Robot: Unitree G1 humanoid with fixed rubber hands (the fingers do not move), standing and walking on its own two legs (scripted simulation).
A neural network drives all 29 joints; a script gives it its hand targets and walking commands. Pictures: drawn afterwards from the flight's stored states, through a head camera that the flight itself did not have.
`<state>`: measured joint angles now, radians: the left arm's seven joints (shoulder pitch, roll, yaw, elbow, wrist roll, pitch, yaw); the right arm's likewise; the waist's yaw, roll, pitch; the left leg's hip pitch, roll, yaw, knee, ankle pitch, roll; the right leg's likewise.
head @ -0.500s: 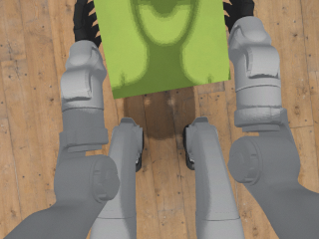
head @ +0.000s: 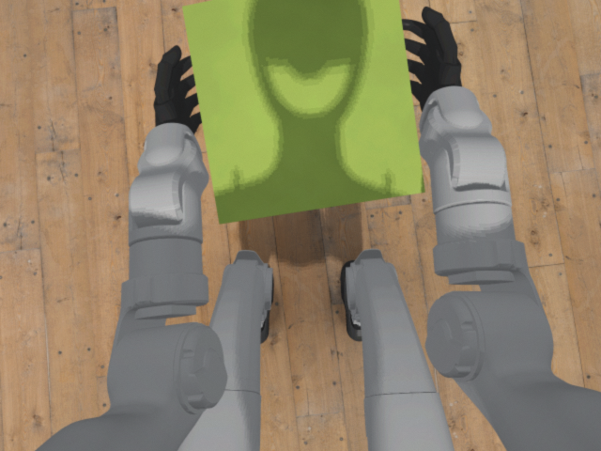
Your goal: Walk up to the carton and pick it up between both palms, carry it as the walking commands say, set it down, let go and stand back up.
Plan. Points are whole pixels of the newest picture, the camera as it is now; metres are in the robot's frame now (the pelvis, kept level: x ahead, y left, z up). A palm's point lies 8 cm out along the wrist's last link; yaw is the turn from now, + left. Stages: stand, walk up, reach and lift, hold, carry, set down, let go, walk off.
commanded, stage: reach and lift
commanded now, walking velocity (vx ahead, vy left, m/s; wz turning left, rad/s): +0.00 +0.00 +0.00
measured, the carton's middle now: (309, 124) +0.48 +0.01 -0.12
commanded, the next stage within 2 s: none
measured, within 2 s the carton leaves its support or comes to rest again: neither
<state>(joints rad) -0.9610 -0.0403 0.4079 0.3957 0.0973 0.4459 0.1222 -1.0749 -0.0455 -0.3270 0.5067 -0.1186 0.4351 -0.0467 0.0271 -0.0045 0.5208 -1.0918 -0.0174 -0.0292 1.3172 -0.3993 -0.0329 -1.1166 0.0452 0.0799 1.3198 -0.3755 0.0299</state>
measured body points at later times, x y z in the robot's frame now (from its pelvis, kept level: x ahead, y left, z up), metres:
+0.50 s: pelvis +0.04 +0.00 +0.06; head +0.19 -0.01 +0.49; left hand +0.45 +0.16 +0.04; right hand +0.49 -0.13 +0.05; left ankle +0.13 +0.13 -0.60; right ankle +0.15 -0.12 -0.60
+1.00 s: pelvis +0.12 +0.00 +0.13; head +0.19 +0.00 +0.58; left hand +0.44 +0.17 +0.11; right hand +0.47 -0.13 +0.11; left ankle +0.13 +0.13 -0.60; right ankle +0.15 -0.12 -0.60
